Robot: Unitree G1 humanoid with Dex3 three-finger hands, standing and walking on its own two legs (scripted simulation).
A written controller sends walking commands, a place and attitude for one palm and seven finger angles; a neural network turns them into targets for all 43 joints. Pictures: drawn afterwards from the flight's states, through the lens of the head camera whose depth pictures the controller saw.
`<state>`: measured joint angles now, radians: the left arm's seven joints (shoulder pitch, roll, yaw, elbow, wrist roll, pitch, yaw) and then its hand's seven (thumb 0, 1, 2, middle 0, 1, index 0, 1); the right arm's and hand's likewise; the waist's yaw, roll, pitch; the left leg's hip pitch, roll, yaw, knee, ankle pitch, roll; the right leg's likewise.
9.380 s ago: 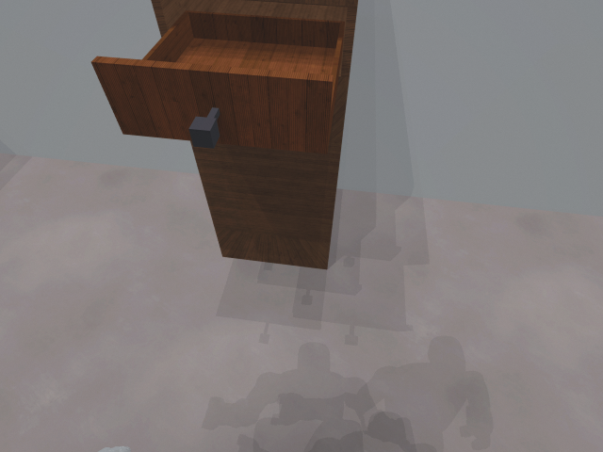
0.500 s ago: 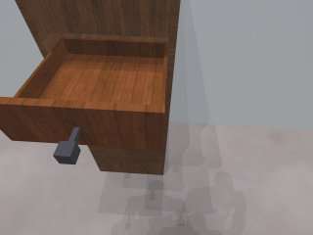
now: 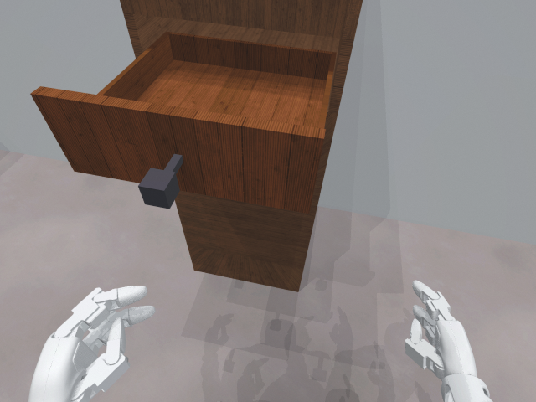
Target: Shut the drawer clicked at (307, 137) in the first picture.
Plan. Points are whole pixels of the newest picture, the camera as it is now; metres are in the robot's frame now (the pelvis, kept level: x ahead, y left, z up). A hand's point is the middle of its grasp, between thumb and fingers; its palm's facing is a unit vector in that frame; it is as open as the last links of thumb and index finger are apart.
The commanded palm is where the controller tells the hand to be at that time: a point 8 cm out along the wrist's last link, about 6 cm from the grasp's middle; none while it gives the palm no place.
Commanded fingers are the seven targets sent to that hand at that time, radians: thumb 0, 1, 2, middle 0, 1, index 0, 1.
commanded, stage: raise the hand and make a fist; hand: left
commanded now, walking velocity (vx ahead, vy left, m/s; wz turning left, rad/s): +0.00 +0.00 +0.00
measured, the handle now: (166, 177) +0.35 +0.19 +0.17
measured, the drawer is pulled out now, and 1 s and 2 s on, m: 0.29 0.29 0.29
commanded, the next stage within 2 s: bring the fist close to the handle in 1.36 s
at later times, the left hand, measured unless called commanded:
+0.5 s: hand (120, 301) +0.18 +0.18 +0.16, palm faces -0.05 -1.00 -0.07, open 3.2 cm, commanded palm +0.14 +0.23 +0.18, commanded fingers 0.00 0.90 0.90 -1.26 -1.45 -1.26 -1.45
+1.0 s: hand (77, 253) +0.17 +0.18 +0.26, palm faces -0.03 -0.96 -0.27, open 3.3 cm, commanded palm +0.12 +0.23 +0.27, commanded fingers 0.00 0.90 0.90 -1.40 -1.60 -1.40 -1.60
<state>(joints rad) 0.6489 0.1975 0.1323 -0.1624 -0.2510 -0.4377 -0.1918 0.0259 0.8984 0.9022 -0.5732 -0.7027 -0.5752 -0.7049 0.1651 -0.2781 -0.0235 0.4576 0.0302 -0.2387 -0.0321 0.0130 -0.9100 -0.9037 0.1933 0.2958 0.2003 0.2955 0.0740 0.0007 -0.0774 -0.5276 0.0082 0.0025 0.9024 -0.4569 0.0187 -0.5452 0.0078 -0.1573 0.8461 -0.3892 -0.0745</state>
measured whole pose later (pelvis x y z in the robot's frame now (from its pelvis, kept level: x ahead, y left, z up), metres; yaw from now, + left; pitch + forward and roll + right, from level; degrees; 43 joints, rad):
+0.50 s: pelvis +0.02 +0.03 +0.02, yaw -1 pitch +1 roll -2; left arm 0.65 0.23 0.12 -0.51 -0.29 -0.12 -0.26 0.02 0.90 0.90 -1.07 -1.24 -1.07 -1.25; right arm 0.29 -0.29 0.02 0.60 0.07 -0.35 -0.05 0.02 -0.91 -0.90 0.20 0.30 0.20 0.30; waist 0.06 0.07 -0.07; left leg -0.32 -0.01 0.03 0.71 -0.41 0.05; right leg -0.34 0.01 -0.11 0.65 -0.32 -0.03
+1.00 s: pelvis +0.02 +0.02 +0.04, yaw -1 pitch -5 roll +0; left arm 0.43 0.36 0.31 -0.80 -0.35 0.31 -0.28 0.02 0.89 0.90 -1.40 -1.59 -1.40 -1.60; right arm 0.15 -0.24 0.13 0.58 0.10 -0.29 -0.04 0.02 -0.90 -0.90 0.20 0.30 0.21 0.30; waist 0.13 0.08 -0.08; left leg -0.13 -0.02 0.04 0.55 -0.34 0.04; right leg -0.18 0.01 -0.09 0.54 -0.28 -0.04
